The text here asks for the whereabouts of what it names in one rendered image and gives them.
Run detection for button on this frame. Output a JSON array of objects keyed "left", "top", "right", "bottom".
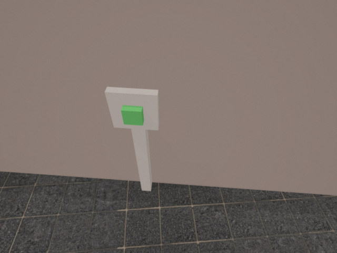
[{"left": 121, "top": 105, "right": 144, "bottom": 125}]

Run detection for panel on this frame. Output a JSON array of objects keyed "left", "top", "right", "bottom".
[{"left": 105, "top": 87, "right": 159, "bottom": 191}]

